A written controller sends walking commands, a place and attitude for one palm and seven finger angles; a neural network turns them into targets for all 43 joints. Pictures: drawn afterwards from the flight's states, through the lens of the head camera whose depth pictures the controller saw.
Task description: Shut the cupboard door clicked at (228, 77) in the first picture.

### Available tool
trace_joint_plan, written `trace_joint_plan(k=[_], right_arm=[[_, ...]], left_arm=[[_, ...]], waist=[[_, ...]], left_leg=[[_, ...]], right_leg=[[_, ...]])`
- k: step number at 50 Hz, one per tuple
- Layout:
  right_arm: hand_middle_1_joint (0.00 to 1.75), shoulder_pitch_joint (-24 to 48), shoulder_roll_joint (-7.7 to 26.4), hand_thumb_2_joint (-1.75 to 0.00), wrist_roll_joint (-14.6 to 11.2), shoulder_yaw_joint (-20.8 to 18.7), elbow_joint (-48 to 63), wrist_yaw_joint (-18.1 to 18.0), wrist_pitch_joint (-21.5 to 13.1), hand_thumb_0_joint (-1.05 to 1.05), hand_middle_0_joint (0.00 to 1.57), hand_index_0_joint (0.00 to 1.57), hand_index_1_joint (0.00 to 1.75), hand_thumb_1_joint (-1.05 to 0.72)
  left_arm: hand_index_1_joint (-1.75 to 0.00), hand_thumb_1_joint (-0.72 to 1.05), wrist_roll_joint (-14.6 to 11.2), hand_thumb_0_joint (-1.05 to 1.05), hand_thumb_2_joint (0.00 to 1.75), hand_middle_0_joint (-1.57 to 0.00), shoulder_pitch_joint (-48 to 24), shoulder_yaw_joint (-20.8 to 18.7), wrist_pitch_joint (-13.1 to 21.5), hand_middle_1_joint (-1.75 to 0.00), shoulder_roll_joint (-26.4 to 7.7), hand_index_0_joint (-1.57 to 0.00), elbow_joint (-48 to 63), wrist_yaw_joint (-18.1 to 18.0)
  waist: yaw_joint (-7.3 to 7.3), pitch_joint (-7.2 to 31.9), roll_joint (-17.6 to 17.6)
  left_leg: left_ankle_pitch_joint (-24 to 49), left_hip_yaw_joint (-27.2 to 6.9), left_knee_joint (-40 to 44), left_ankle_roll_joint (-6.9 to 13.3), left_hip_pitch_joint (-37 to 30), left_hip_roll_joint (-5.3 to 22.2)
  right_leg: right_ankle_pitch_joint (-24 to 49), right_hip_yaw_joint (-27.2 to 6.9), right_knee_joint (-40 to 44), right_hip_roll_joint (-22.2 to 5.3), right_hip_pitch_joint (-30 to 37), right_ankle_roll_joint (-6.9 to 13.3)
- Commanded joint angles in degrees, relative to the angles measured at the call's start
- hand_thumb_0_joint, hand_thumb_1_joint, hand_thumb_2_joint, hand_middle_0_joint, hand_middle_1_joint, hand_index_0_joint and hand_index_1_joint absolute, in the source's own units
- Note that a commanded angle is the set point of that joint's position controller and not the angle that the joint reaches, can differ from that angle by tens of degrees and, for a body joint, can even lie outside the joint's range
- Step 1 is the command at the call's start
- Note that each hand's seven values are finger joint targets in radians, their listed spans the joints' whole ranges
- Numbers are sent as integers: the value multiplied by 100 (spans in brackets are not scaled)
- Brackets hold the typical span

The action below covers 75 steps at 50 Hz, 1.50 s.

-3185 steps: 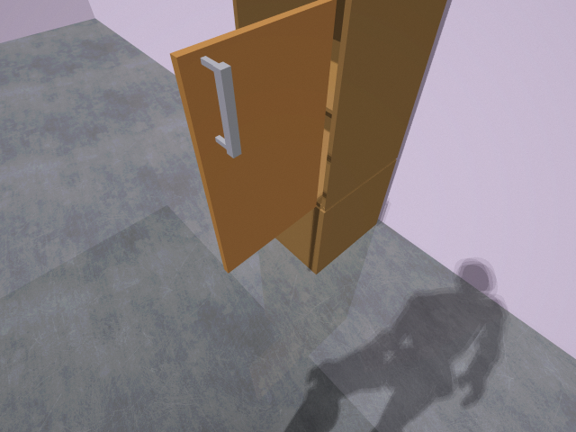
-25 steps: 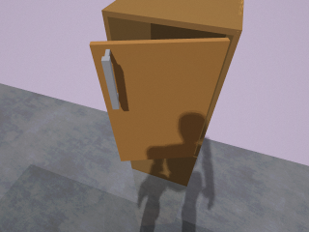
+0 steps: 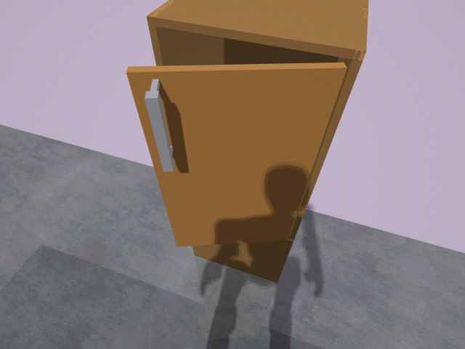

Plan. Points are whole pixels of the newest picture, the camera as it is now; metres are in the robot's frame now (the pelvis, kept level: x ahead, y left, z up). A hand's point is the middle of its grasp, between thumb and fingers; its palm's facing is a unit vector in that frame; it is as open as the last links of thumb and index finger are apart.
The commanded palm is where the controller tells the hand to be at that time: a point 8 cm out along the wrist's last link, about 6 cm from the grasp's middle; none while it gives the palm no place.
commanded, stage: look again from close up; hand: left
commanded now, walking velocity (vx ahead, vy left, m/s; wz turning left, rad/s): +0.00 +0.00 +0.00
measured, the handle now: (162, 128) +0.43 +0.16 +0.15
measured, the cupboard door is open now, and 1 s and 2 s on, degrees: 23 23 23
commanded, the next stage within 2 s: raise the hand and make a fist in 1.34 s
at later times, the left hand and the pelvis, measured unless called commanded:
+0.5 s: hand out of the picture +0.05 +0.18 -0.17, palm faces +0.01 -0.97 -0.24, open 7.4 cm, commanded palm none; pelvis +0.01 -0.02 +0.00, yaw +0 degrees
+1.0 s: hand out of the picture +0.03 +0.16 -0.17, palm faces +0.03 -0.98 -0.21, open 7.4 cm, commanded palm none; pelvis +0.01 -0.02 +0.00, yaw +0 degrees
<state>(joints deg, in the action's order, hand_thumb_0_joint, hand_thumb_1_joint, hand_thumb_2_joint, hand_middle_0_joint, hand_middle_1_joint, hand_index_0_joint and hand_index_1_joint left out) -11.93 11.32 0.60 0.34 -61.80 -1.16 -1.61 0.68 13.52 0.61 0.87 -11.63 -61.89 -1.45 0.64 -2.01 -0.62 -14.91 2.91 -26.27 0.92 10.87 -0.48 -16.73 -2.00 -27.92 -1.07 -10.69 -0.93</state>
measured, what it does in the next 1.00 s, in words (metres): stands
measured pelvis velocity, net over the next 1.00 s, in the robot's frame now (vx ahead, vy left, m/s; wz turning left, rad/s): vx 0.01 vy -0.02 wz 0.01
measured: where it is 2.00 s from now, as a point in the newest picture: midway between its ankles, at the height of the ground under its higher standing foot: outside the picture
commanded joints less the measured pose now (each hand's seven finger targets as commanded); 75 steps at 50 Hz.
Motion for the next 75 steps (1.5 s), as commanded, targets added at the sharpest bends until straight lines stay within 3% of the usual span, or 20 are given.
trace_joint_plan(k=[1,9,20,44,50,69,71,72,73,74,75], right_arm=[[30,-98,766,-90,15,-136,204,-33,-98,0,20,20,30,-90],[30,-39,809,-90,18,-145,133,-41,-83,0,20,20,30,-90],[30,-35,738,-90,16,-134,11,-52,-58,0,20,20,30,-90],[30,-172,579,-90,14,-123,-140,-81,-50,0,20,20,30,-90],[30,-241,456,-90,8,-116,-169,-84,-42,0,20,20,30,-90],[30,-331,443,-90,16,-140,-204,-92,-65,0,20,20,30,-90],[30,-328,409,-90,11,-133,-217,-94,-55,0,20,20,30,-90],[30,152,540,-90,-62,-173,178,-26,-56,0,20,20,30,-90],[30,-584,1635,-90,-110,-367,1917,-605,-1163,0,20,20,30,-90],[30,-141,879,-90,-271,-163,1911,-643,-1521,0,20,20,30,-90],[30,208,657,-90,-255,-148,1995,-568,-1719,0,20,20,30,-90]], left_arm=[[-30,90,17,0,90,-20,147,-154,83,-30,-814,-20,188,-50],[-30,90,7,0,90,-20,-9,-174,91,-30,-886,-20,186,-43],[-30,90,5,0,90,-20,-45,-187,90,-30,-883,-20,155,-43],[-30,90,-2,0,90,-20,209,-178,97,-30,-676,-20,19,-48],[-30,90,5,0,90,-20,271,-173,90,-30,-582,-20,4,-51],[-30,90,0,0,90,-20,361,-184,106,-30,-512,-20,-33,-52],[-30,90,4,0,90,-20,350,-181,96,-30,-489,-20,-45,-54],[-30,90,54,0,90,-20,1000,-159,201,-30,-447,-20,-265,-280],[-30,90,-713,0,90,-20,-4125,-2532,1790,-30,-3837,-20,9314,-303],[-32,90,-760,0,90,-22,-231,-422,1341,-32,-1034,-22,7580,-434],[-34,90,-1089,0,90,-24,1199,24,558,-34,314,-24,7094,-521]], waist=[[-16,105,107],[-32,274,34],[-27,226,35],[-17,123,99],[-3,-55,11],[1,74,93],[11,-63,44],[187,-81,214],[-726,2544,615],[-190,3261,2271],[-94,2335,1626]], left_leg=[[1308,-529,459,111,-177,618],[1548,-501,446,66,-355,643],[1557,-453,509,40,-411,661],[1388,-449,595,9,-444,663],[1215,-457,632,24,-333,645],[1334,-471,618,23,-397,651],[1244,-464,651,15,-297,645],[1208,-178,-623,-145,-7,689],[2334,-258,-279,167,-1847,344],[3453,-77,-281,120,-2013,204],[3920,-205,-192,-79,-1262,391]], right_leg=[[1372,-375,391,-426,-67,253],[1727,-362,430,-468,95,275],[1908,-350,526,-469,201,288],[1731,-386,675,-456,121,306],[1552,-361,734,-437,76,303],[1567,-371,685,-433,43,310],[1510,-377,694,-420,14,307],[3201,-678,771,-814,-52,128],[3367,-104,-255,-202,223,149],[2252,368,-698,188,-30,201],[1122,752,-625,216,-394,139]])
